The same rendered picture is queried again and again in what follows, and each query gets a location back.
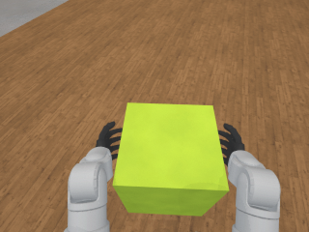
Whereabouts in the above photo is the left robot hand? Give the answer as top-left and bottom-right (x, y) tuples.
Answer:
(96, 121), (123, 160)

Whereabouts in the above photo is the carton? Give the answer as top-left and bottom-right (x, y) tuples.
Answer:
(112, 102), (229, 217)

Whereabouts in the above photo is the robot left forearm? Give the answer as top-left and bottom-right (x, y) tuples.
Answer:
(64, 146), (113, 232)

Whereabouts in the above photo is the robot right forearm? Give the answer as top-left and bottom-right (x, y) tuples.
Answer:
(227, 150), (281, 232)

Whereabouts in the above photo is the right robot hand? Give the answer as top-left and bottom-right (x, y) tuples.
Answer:
(218, 123), (245, 166)

